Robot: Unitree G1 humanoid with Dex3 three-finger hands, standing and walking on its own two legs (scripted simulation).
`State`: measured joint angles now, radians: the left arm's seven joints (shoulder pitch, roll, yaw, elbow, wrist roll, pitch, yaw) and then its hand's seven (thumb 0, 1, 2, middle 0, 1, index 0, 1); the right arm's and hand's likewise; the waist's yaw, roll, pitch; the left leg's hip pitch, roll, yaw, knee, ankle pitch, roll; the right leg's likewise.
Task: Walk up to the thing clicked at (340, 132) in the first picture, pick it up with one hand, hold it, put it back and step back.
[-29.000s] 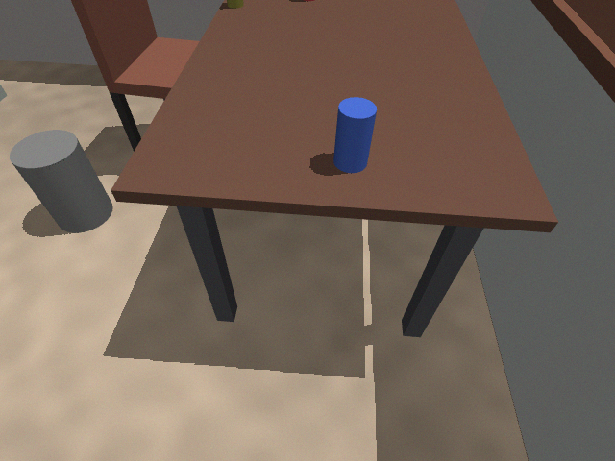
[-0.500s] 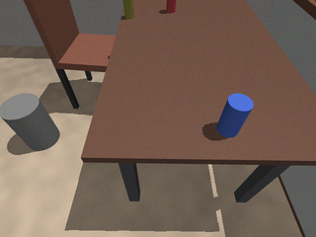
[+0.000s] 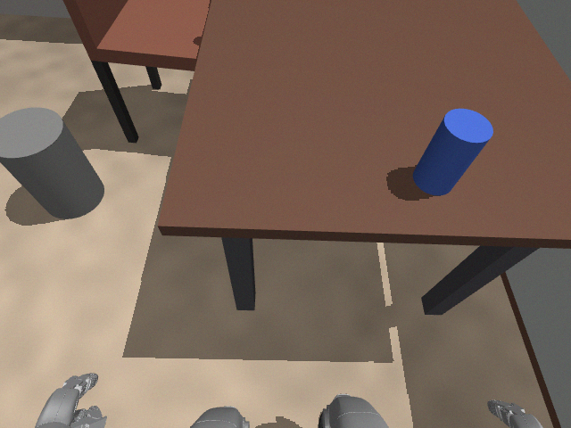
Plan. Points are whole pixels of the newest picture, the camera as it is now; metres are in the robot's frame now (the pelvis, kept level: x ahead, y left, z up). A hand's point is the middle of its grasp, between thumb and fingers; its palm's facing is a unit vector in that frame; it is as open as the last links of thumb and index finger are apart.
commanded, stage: step back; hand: right
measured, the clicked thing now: (448, 154) +0.49 -0.27 +0.04
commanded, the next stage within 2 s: none
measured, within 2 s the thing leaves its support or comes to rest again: neither
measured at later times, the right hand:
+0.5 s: hand out of the picture -0.01 -0.28 -0.15, palm faces +0.06 +0.92 -0.38, open 7.4 cm
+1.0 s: hand out of the picture -0.15 -0.26 -0.12, palm faces -0.05 +0.90 -0.44, open 7.4 cm
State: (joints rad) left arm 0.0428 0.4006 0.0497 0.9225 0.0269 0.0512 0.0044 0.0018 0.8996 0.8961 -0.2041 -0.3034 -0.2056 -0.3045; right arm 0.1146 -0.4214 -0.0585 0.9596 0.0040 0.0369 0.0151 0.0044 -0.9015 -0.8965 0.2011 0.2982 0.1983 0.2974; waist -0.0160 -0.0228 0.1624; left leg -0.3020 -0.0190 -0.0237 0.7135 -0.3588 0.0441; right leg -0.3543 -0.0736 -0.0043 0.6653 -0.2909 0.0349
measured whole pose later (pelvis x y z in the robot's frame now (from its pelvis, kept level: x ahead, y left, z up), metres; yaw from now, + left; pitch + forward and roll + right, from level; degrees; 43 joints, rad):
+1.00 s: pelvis -0.23 +0.01 +0.01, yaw -1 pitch -3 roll -1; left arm 0.15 0.40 0.09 0.81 0.01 0.07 0.01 0.00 0.90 0.90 -0.20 -0.30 -0.20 -0.30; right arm 0.17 -0.36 -0.03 0.87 -0.03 0.02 -0.01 0.01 -0.90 -0.90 0.21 0.30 0.20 0.30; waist 0.01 -0.05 0.17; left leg -0.28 0.01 -0.02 0.59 -0.27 0.02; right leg -0.49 0.12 0.13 1.21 -0.51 0.01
